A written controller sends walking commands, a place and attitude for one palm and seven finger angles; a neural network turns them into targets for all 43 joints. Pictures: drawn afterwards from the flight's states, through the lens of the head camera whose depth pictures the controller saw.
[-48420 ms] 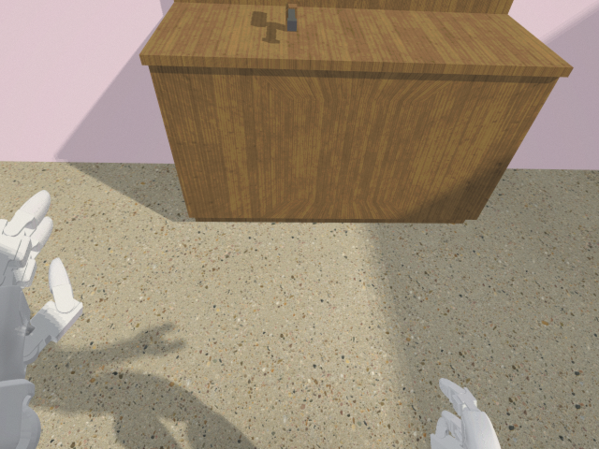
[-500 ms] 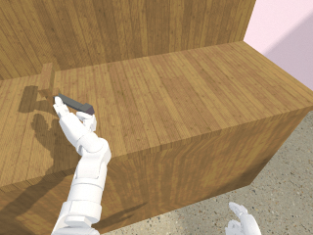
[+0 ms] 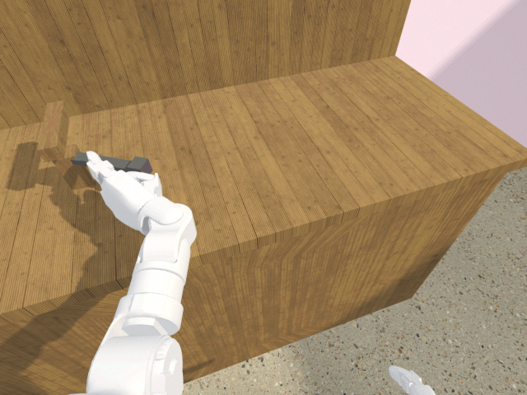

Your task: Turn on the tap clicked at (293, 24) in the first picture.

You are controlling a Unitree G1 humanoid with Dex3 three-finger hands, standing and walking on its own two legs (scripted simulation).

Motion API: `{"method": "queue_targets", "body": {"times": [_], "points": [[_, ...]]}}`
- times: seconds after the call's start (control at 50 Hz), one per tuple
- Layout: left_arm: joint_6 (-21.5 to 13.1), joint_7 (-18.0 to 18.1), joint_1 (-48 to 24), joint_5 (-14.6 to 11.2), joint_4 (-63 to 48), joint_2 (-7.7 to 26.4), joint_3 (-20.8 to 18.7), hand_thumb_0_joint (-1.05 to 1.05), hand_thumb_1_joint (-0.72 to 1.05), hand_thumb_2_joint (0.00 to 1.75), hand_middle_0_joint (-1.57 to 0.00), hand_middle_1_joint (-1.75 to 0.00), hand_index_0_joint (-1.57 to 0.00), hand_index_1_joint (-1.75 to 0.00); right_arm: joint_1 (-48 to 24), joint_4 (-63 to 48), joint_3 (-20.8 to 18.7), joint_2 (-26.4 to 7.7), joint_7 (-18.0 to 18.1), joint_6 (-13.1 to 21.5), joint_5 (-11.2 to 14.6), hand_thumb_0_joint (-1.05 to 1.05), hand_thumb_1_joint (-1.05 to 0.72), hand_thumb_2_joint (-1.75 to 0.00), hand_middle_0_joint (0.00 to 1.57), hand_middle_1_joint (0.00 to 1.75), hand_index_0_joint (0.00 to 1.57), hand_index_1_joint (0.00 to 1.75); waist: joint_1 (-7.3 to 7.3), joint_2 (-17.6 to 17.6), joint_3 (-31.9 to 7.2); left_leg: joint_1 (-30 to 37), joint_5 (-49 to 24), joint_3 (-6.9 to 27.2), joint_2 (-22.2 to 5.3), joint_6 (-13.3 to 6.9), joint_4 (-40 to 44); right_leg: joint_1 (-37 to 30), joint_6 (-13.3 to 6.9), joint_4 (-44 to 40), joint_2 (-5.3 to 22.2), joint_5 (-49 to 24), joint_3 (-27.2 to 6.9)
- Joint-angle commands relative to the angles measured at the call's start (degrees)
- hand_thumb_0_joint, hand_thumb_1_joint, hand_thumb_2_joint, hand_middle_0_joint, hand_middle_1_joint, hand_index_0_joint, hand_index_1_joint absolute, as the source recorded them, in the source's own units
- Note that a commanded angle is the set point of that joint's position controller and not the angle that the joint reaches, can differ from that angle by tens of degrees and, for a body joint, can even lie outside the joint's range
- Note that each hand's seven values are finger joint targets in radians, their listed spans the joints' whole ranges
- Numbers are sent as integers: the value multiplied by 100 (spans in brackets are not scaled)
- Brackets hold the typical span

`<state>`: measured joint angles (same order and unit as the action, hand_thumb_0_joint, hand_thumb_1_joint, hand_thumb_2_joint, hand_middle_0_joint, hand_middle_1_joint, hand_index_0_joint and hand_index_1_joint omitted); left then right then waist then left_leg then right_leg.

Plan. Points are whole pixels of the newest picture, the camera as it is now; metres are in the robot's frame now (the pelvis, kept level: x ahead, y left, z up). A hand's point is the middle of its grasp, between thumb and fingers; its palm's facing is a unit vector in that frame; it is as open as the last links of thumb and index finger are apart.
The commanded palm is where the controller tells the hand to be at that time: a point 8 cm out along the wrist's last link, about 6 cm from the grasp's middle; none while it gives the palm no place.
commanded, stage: push the lever round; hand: left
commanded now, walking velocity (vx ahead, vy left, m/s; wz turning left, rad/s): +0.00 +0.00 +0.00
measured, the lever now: (140, 169) +0.45 +0.23 +0.11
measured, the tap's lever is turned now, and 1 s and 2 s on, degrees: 57 83 83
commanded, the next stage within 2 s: lift the hand up off the lever in 0.70 s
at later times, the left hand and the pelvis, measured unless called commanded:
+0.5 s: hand (159, 168) +0.45 +0.19 +0.11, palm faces +0.84 -0.54 -0.11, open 7.8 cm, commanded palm +0.40 +0.21 +0.11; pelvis +0.01 +0.00 +0.00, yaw +0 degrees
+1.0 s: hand (158, 157) +0.48 +0.20 +0.11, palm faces +0.83 -0.54 -0.10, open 7.8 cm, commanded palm +0.41 +0.22 +0.12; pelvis +0.01 +0.01 +0.00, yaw -1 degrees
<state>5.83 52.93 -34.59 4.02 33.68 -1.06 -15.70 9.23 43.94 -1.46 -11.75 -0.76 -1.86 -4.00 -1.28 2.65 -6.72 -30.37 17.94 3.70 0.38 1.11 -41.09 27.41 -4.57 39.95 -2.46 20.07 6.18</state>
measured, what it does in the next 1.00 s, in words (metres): stands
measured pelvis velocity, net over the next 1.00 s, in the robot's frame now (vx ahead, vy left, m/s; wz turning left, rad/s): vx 0.01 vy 0.01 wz -0.02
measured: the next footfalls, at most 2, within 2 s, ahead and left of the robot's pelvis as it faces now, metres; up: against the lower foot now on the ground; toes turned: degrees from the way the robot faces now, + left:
none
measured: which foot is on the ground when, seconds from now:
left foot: down 0.00-1.00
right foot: down 0.00-1.00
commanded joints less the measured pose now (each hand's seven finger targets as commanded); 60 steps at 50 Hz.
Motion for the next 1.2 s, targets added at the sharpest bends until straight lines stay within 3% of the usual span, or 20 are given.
{"method": "queue_targets", "body": {"times": [0.0,0.04,0.06,0.12,0.16,0.24,0.26,0.34,0.46,0.54,0.56,0.62,0.66,0.74,0.78,0.86,0.92,0.96,1.1,1.18], "points": [[-264,76,-2608,259,-1053,710,121,0,90,90,-15,-15,-15,-15,-496,-771,-204,-634,-8,235,13,0,-90,-90,20,30,20,30,-66,-558,-1742,621,-1093,-229,45,-191,248,-783,368,-732,362,-1512,-371],[-274,110,-2866,307,-973,623,222,0,90,90,-15,-15,-15,-15,-467,-725,-203,-618,-35,258,-3,0,-90,-90,20,30,20,30,-120,-419,-1655,605,-1000,-225,44,-188,230,-642,361,-743,354,-1365,-372],[-281,161,-2907,361,-892,850,-13,0,90,90,-15,-15,-15,-15,-421,-659,-226,-655,-27,274,-25,0,-90,-90,20,30,20,30,-97,-360,-1703,615,-1014,-206,39,-192,226,-618,339,-732,328,-1312,-362],[-283,181,-2937,345,-722,833,-26,0,90,90,-15,-15,-15,-15,-363,-679,-211,-632,-49,287,-26,0,-90,-90,20,30,20,30,-132,-564,-1758,453,-928,-238,58,-197,205,-710,416,-731,389,-1447,-420],[-287,192,-2872,377,-543,1138,-340,0,90,90,-15,-15,-15,-15,-301,-635,-236,-674,-24,276,-39,0,-90,-90,20,30,20,30,-80,-562,-1781,371,-895,-236,65,-207,216,-734,413,-730,375,-1406,-431],[-360,171,-3351,426,-427,1013,-162,0,90,90,-15,-15,-15,-15,-193,-635,-210,-647,-37,289,-54,0,-90,-90,20,30,20,30,-229,-491,-1760,359,-834,-255,61,-221,178,-601,440,-708,393,-1412,-458],[-384,191,-3288,448,-357,1240,-415,0,90,90,-15,-15,-15,-15,-137,-598,-238,-678,-27,297,-65,0,-90,-90,20,30,20,30,-165,-509,-1845,346,-883,-233,63,-223,178,-648,426,-677,372,-1456,-444],[-443,168,-3285,451,-316,1204,-396,0,90,90,-15,-15,-15,-15,-1,-654,-237,-666,-62,289,-77,0,-90,-90,20,30,20,30,-214,-509,-2024,325,-1025,-266,65,-218,123,-781,479,-596,409,-1870,-460],[-461,121,-3214,467,-262,1505,-706,0,90,90,-15,-15,-15,-15,133,-635,-288,-727,-69,266,-82,0,-90,-90,20,30,20,30,-186,-459,-2053,298,-1182,-278,60,-225,104,-820,477,-530,384,-2127,-439],[-542,90,-3616,505,-218,1271,-401,0,90,90,-15,-15,-15,-15,228,-600,-281,-713,-107,325,-91,0,-90,-90,20,30,20,30,-334,-407,-1942,350,-1061,-271,52,-239,101,-590,456,-555,335,-1808,-415],[-570,118,-3558,526,-207,1493,-629,0,90,90,-15,-15,-15,-15,252,-561,-305,-745,-97,339,-104,0,-90,-90,20,30,20,30,-284,-307,-2048,400,-1114,-264,55,-245,85,-566,422,-525,301,-1733,-396],[-599,86,-3689,510,-33,1354,-479,0,90,90,-15,-15,-15,-15,323,-542,-295,-726,-118,348,-105,0,-90,-90,20,30,20,30,-373,-358,-1988,343,-1049,-273,55,-242,69,-505,444,-525,303,-1678,-400],[-596,89,-3828,537,176,1613,-671,0,90,90,-15,-15,-15,-15,349,-473,-294,-770,-99,342,-103,0,-90,-90,20,30,20,30,-373,-271,-1870,246,-936,-255,53,-243,101,-420,422,-539,298,-1479,-410],[-682,94,-4120,564,369,1531,-572,0,90,90,-15,-15,-15,-15,488,-449,-295,-761,-129,366,-136,0,-90,-90,20,30,20,30,-475,-260,-1987,323,-1018,-258,41,-252,58,-334,426,-493,269,-1514,-391],[-732,118,-4219,592,396,1571,-634,0,90,90,-15,-15,-15,-15,588,-422,-304,-773,-157,364,-154,0,-90,-90,20,30,20,30,-457,-87,-2114,447,-1212,-226,38,-241,53,-274,385,-404,238,-1578,-340],[-740,122,-3861,562,497,1846,-970,0,90,90,-15,-15,-15,-15,683,-462,-342,-813,-191,337,-170,0,-90,-90,20,30,20,30,-340,-326,-2291,375,-1357,-226,38,-243,43,-520,404,-380,225,-1822,-332],[-729,89,-3963,545,222,1582,-716,0,90,90,-15,-15,-15,-15,692,-523,-332,-791,-230,332,-164,0,-90,-90,20,30,20,30,-390,-258,-2299,546,-1550,-251,15,-234,61,-566,401,-393,202,-1995,-306],[-692,83,-3616,520,80,1825,-974,0,90,90,-15,-15,-15,-15,701,-549,-358,-822,-234,325,-158,0,-90,-90,20,30,20,30,-242,-182,-2412,590,-1714,-248,14,-217,85,-729,379,-368,192,-2154,-298],[-496,17,-3678,435,-381,1224,-395,0,90,90,-15,-15,-15,-15,519,-540,-341,-775,-263,398,-114,0,-90,-90,20,30,20,30,-344,-152,-2026,867,-1654,-239,-19,-196,245,-587,338,-553,140,-1799,-232],[-378,47,-3672,411,-372,1316,-476,0,90,90,-15,-15,-15,-15,451,-502,-324,-789,-228,424,-109,0,-90,-90,20,30,20,30,-281,-203,-1962,869,-1587,-238,-2,-184,347,-656,322,-604,151,-1686,-231]]}}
